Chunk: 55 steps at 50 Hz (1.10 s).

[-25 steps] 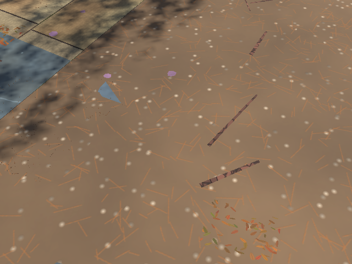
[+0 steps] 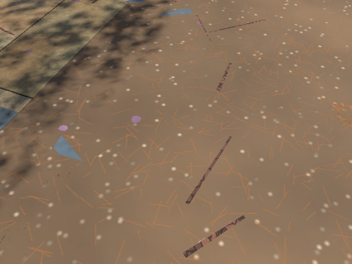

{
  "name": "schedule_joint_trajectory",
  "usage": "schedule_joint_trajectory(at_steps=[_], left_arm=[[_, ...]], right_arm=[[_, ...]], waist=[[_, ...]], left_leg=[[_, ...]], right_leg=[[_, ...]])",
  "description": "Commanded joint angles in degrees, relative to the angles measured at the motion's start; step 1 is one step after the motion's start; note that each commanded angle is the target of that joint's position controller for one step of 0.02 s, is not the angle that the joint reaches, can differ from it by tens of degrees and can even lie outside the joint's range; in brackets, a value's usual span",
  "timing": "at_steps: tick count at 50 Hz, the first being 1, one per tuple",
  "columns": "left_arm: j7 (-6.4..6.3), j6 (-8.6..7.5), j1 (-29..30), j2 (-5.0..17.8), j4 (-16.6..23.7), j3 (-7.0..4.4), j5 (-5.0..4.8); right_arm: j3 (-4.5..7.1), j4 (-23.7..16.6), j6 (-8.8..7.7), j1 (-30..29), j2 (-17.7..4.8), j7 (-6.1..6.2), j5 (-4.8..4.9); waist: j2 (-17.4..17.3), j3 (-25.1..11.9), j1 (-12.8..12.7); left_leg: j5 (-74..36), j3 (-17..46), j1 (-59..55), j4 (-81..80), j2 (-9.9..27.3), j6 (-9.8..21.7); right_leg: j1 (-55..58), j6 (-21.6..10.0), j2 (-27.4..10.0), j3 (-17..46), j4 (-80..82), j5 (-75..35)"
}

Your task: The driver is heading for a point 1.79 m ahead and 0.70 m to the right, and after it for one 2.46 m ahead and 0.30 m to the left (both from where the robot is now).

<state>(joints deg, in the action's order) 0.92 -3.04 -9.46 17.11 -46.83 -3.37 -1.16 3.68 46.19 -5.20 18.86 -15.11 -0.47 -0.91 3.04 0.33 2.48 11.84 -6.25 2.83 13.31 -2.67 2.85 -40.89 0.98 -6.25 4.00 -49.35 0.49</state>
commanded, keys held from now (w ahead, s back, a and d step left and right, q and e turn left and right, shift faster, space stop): w+e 0.90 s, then w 0.10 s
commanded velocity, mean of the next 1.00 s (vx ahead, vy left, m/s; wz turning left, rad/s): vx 0.50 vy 0.00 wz -0.52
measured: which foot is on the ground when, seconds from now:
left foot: down 0.00-0.22, up 0.24-0.66, down 0.68-1.00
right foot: up 0.00-0.20, down 0.22-0.68, up 0.70-1.00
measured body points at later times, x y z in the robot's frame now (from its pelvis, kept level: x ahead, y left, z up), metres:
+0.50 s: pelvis +0.28 -0.08 +0.00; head +0.32 -0.10 +0.45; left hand +0.43 +0.18 -0.11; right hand +0.40 -0.38 -0.09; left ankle +0.46 +0.08 -0.68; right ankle +0.25 -0.14 -0.75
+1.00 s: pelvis +0.55 -0.12 +0.00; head +0.58 -0.13 +0.45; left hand +0.85 +0.01 -0.09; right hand +0.43 -0.37 -0.12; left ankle +0.57 +0.00 -0.75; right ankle +0.56 -0.32 -0.68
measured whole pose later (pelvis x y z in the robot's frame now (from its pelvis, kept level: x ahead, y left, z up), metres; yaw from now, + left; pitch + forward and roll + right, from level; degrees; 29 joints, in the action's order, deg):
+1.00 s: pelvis +0.55 -0.12 +0.00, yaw -34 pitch +1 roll +2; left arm 0.5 -0.9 -10.5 17.8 -36.3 -4.3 -1.2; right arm 3.8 47.4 -5.5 19.1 -15.5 -0.4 -0.3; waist 2.8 1.4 4.1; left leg 13.1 -7.1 4.6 16.2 -1.1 1.5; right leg -39.4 0.6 -5.0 4.5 -54.0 8.8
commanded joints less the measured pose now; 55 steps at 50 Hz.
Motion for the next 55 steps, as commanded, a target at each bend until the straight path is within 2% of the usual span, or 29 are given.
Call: schedule_joint_trajectory(at_steps=[1, 5, 7, 9, 10, 11, 12, 13, 14, 15, 16, 17, 21, 25, 28, 30, 33, 34, 35, 36, 37, 38, 39, 40, 41, 43, 49, 52, 55], left_arm=[[0.88, -0.65, 4.2, 1.4, 4.3, 0.14, 0.19], [2.24, -0.64, 9.1, 1.5, 7.6, 0.41, 0.21], [2.96, -0.62, 9.1, 2.3, 9.0, 0.05, 0.21], [3.09, -0.29, 3.3, 4.8, 8.8, -1.31, 0.22], [2.72, -0.21, -4.9, 7.3, 6.9, -2.85, 0.09], [1.7, 0.18, -14.2, 12.0, 5.1, -4.83, -0.06], [1.23, 0.14, -14.6, 17.9, 5.2, -5.91, -0.73], [1.24, -0.39, -16.6, 13.5, 6.5, -4.49, -0.31], [1.14, -0.79, -14.9, 10.7, 6.3, -3.7, 0.28], [0.97, -0.99, -11.5, 9.5, 6.9, -3.35, 0.12], [0.85, -0.92, -7.5, 7.7, 7.8, -2.79, 0.21], [0.59, -0.95, -5.2, 6.3, 8.9, -2.24, 0.95], [-0.51, -1.01, -4.6, 7.8, 9.8, -2.7, 0.6], [-1.6, -0.32, -7.2, 8.9, 9.0, -3.14, -0.05], [-1.77, 0.27, -10.2, 9.1, 8.0, -3.27, -0.36], [-1.9, 0.6, -11.1, 8.5, 7.8, -3.2, -0.47], [-1.98, 1.0, -9.4, 7.5, 8.5, -3.06, -0.13], [-1.82, 0.86, -9.1, 5.1, 9.0, -2.21, 0.17], [-1.73, 0.69, -10.4, 1.5, 10.1, -0.87, 1.26], [-1.7, 0.13, -17.7, 0.3, 12.2, -0.33, -0.89], [-1.93, 0.26, -16.4, 6.6, 10.1, -1.46, -1.32], [-1.85, 0.6, -10.5, 9.0, 10.8, -2.22, -0.8], [-1.88, 0.88, -8.0, 8.2, 11.2, -2.22, -0.23], [-1.65, 0.9, -6.3, 7.5, 11.9, -2.37, 0.2], [-1.23, 1.1, -6.6, 6.5, 12.2, -2.38, -0.19], [-0.87, 1.66, -6.6, 4.4, 12.5, -2.05, -0.62], [-0.22, 1.27, -0.5, 1.5, 14.3, -0.74, 0.09], [0.87, 0.27, 5.7, 0.4, 15.6, 0.02, 0.21], [1.66, -0.12, 9.8, 0.9, 17.3, 0.11, -0.11]], right_arm=[[2.06, -3.1, -1.1, -3.0, -8.9, 0.8, 0.32], [2.62, -0.7, 0.28, 0.0, -9.9, 1.16, 1.27], [3.0, -0.5, 1.32, -0.5, -11.0, 1.53, 1.64], [3.42, -0.9, 2.39, -1.7, -12.7, 2.21, 1.67], [3.23, -1.2, 2.92, -2.6, -12.5, 2.55, 1.77], [2.47, -2.2, 2.65, -1.6, -11.1, 2.9, 1.08], [-0.3, -4.9, 0.93, 4.8, -2.4, 1.7, -0.79], [-0.02, -5.0, -1.46, -0.4, -6.2, 0.71, 0.99], [0.74, -6.8, -2.75, -6.0, -8.9, 0.06, 3.18], [0.35, -7.4, -3.46, -8.0, -8.3, 0.22, 2.82], [0.66, -7.2, -3.53, -8.8, -8.5, 0.64, 1.3], [1.14, -7.1, -2.95, -7.9, -9.1, 0.77, 0.74], [0.72, -7.8, -0.62, -7.8, -6.5, 0.92, -0.03], [-0.38, -9.7, -0.78, -16.3, -4.2, 0.5, 0.17], [-0.16, -10.9, -1.34, -20.5, -5.3, -0.18, 1.19], [0.48, -11.3, -1.81, -20.7, -6.9, -0.58, 1.41], [1.77, -9.8, -2.64, -14.4, -8.9, -0.59, 1.48], [2.6, -8.9, -2.94, -8.8, -10.6, -0.2, 0.75], [3.4, -8.2, -2.88, -0.3, -13.9, 0.31, 0.1], [4.29, -6.0, -2.03, 2.9, -17.6, -0.27, -0.28], [3.03, -7.4, -1.84, 0.5, -11.6, -0.49, 0.87], [2.2, -7.7, -1.45, -1.5, -8.6, -0.18, 1.06], [1.69, -7.9, -1.14, -3.9, -7.8, -0.13, 0.51], [1.34, -7.4, -0.93, -5.4, -6.6, -0.02, 0.31], [1.09, -7.1, -1.02, -6.0, -6.2, 0.18, 0.02], [1.21, -6.1, -1.43, -5.8, -6.1, 0.25, 0.42], [1.93, -2.8, -1.26, -4.0, -9.0, 0.13, 0.71], [2.04, -1.1, -0.58, -1.9, -10.3, 0.16, 1.59], [2.29, 1.2, 0.33, 1.3, -11.7, 0.07, 2.5]], waist=[[-5.7, 3.4, 0.1], [-5.1, 5.0, 1.9], [-6.2, 4.2, 0.8], [-8.3, -0.9, -2.9], [-7.5, -5.3, -7.5], [-2.7, -11.1, -11.3], [12.8, -16.4, -5.0], [6.5, -23.3, -9.1], [3.9, -15.8, -10.1], [-0.6, -10.5, -8.1], [-3.0, -6.4, -5.7], [-1.7, -5.3, -3.5], [-1.1, -2.4, -1.5], [0.9, -0.8, -4.8], [2.0, -0.7, -6.6], [2.5, -0.9, -6.2], [4.4, -2.2, -2.1], [3.2, -6.5, 0.7], [-4.8, -14.4, 3.3], [-25.4, -18.4, -0.8], [-16.5, -12.8, 0.7], [-11.2, -6.7, 2.1], [-7.3, -3.7, 1.1], [-7.2, -1.2, 0.4], [-8.9, -0.6, -0.8], [-9.9, -0.2, -1.2], [-6.5, 1.1, -0.3], [-6.0, 2.9, 1.7], [-6.7, 4.2, 2.4]], left_leg=[[-13.7, 2.3, 3.7, -7.6, 15.6, 7.5], [-17.8, 0.0, -5.6, -4.1, 18.3, 6.3], [-29.0, -1.4, -9.0, 0.5, 19.1, 5.1], [-49.3, -3.3, -9.8, 11.4, 18.4, 3.3], [-52.4, -5.1, -6.6, 22.7, 16.3, 1.7], [-39.1, -5.3, 5.9, 39.1, 13.9, -0.8], [14.3, -1.5, 33.0, 60.5, 1.7, -5.0], [21.8, 11.5, 40.1, 67.2, 0.0, -4.0], [17.1, 12.6, 44.7, 66.9, 3.1, -2.6], [12.3, 12.0, 43.7, 62.3, 5.6, -1.7], [9.7, 11.6, 40.5, 57.1, 7.4, -2.0], [8.1, 11.9, 35.8, 54.4, 8.6, -2.3], [3.6, 9.7, 32.0, 43.6, 8.3, -5.6], [-12.7, 8.8, 27.7, 25.4, 5.0, -7.0], [-16.3, 9.5, 24.8, 18.8, 3.0, -6.8], [-13.7, 10.9, 23.9, 15.7, 2.7, -5.8], [-8.8, 10.1, 15.6, 12.2, 2.7, -2.8], [-7.9, 12.1, 5.7, 12.2, 5.8, -0.5], [-4.2, 22.7, -8.7, 12.4, 16.2, 2.8], [11.8, 50.6, -21.5, 5.4, 26.8, 11.4], [22.4, 50.8, -18.1, 3.2, 26.0, 10.1], [19.1, 40.8, -11.9, 3.1, 23.6, 7.8], [10.8, 33.7, -5.8, 2.5, 21.2, 6.7], [4.6, 28.6, -1.6, 1.4, 19.2, 6.6], [1.0, 24.4, 1.3, 0.1, 17.8, 6.1], [-3.2, 19.0, 3.1, -2.1, 16.9, 6.9], [-14.6, 8.7, 1.6, -4.5, 16.5, 8.2], [-15.5, 4.9, 1.1, -4.7, 15.8, 7.4], [-18.1, 5.0, -3.3, -3.5, 18.0, 7.0]], right_leg=[[2.7, -0.6, 0.2, -1.4, 7.9, -7.7], [-0.4, -2.9, 1.0, -3.4, 13.5, -2.8], [1.0, -4.6, 2.6, -5.8, 14.5, 3.3], [10.5, -6.9, 6.9, -9.7, 14.0, 9.1], [22.0, -8.8, 9.6, -10.6, 16.8, 7.2], [39.6, -12.0, 5.4, -1.4, 17.9, 5.1], [60.4, -23.2, -9.5, 30.8, 22.0, 13.5], [65.3, -24.8, -12.7, 44.2, 30.5, 18.8], [61.1, -21.8, -11.2, 35.8, 31.5, 15.7], [52.7, -19.9, -8.9, 29.0, 31.5, 11.0], [44.2, -18.7, -6.9, 23.7, 32.2, 4.8], [38.2, -18.5, -5.5, 20.6, 33.4, -0.4], [28.0, -18.6, -2.6, 13.9, 36.4, -7.6], [24.2, -14.6, 1.7, 9.6, 35.6, -1.2], [26.0, -13.4, 0.6, 12.8, 33.7, 3.8], [29.6, -12.6, -0.7, 16.6, 30.5, 6.4], [31.0, -10.5, -0.4, 19.7, 23.9, 5.3], [28.5, -8.6, 2.5, 17.3, 16.0, 4.6], [21.1, -6.2, 7.0, 11.4, -0.7, 16.0], [1.5, -3.4, 12.1, 5.8, -17.1, 35.2], [-4.4, -2.5, 7.5, 7.4, -23.9, 31.6], [-5.5, -2.1, 5.8, 5.8, -25.1, 26.1], [-3.3, -1.7, 4.0, 4.4, -24.1, 22.1], [-2.4, -1.5, 2.5, 4.4, -21.6, 19.6], [0.1, -1.5, 1.1, 4.0, -20.1, 18.0], [0.8, -1.1, 0.3, 2.4, -18.1, 16.7], [-0.2, -0.3, 0.5, 1.3, -1.9, 5.2], [3.3, -1.1, 1.7, -2.5, 8.4, -0.1], [4.2, -2.7, 2.6, -4.2, 13.9, 2.6]])
Velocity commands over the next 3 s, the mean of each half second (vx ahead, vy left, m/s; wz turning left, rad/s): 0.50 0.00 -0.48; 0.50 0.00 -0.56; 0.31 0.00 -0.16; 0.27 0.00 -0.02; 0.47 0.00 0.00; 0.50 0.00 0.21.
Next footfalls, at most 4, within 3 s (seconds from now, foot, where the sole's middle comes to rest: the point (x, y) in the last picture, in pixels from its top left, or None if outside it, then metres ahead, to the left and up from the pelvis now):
0.22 right None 0.29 -0.15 -0.78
0.68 left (176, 237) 0.61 -0.02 -0.78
1.20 right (266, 212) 0.70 -0.40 -0.78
1.58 left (221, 177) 0.88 -0.23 -0.78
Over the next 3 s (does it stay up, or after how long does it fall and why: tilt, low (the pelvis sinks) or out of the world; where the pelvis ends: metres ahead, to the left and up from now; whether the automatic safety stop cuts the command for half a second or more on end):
stays up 1.23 -0.67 0.00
